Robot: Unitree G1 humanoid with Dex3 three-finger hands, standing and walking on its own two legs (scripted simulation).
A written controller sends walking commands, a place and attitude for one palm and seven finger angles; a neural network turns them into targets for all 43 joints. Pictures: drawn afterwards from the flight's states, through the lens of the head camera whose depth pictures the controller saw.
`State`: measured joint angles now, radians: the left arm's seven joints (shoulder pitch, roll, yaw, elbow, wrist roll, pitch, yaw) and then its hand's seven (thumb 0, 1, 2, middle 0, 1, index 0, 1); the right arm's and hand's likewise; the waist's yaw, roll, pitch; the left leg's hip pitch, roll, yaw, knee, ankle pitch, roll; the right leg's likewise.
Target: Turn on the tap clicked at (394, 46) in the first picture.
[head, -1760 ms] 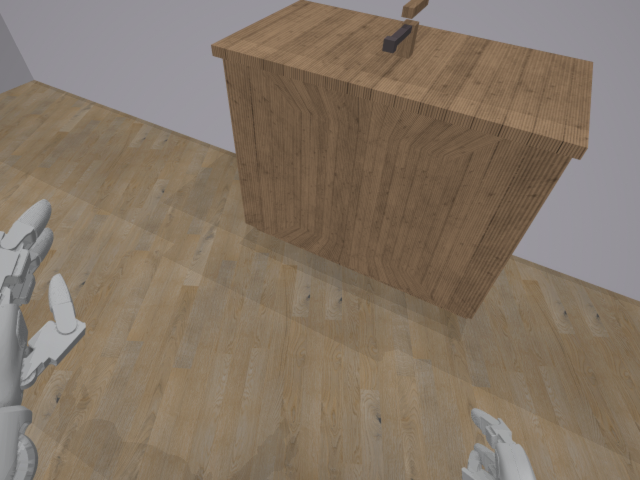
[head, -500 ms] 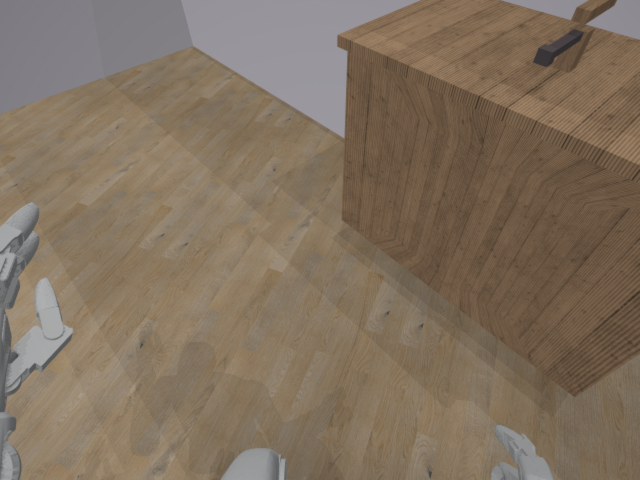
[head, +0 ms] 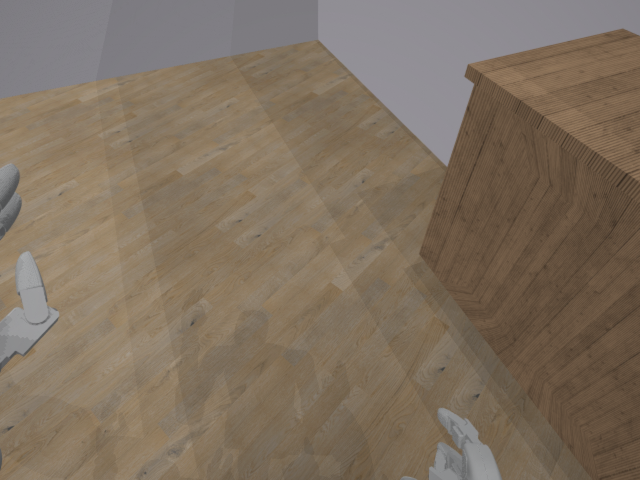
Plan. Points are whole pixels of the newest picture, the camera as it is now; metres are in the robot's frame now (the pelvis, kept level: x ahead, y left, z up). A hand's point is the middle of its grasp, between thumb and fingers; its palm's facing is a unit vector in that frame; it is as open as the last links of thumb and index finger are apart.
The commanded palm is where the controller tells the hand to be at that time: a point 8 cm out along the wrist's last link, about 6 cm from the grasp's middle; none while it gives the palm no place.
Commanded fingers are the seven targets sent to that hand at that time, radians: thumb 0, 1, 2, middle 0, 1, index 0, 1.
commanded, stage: walk to a spot facing it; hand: left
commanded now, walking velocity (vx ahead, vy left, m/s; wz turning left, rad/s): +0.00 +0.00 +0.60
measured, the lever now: out of the picture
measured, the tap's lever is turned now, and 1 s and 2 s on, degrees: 0 0 0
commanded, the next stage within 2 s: none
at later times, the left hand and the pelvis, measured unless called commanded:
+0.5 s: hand (40, 322) +0.20 +0.26 +0.18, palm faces +0.60 -0.67 -0.43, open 7.5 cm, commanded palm +0.12 +0.28 +0.18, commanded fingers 0.00 0.90 0.90 -0.20 -0.30 -0.20 -0.30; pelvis +0.06 -0.04 +0.00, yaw +18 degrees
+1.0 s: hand out of the picture +0.08 +0.21 +0.19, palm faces +0.82 -0.43 -0.39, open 7.5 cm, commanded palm +0.00 +0.22 +0.18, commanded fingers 0.00 0.90 0.90 -0.20 -0.30 -0.20 -0.30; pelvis +0.04 -0.10 +0.01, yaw +37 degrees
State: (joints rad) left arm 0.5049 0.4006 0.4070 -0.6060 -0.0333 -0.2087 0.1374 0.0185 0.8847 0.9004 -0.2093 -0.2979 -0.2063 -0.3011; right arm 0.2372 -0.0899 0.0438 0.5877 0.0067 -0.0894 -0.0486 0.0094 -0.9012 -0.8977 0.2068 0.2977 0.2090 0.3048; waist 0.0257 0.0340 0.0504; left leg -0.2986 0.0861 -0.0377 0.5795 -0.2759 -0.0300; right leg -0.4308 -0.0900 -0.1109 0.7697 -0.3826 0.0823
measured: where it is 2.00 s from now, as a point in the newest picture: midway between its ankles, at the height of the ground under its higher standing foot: outside the picture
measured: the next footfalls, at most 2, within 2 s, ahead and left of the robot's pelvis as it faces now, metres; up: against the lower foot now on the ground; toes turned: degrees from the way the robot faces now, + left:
right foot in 0.04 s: +0.11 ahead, -0.15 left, +0.00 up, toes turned -6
left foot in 0.38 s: +0.10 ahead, +0.11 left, +0.00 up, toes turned +22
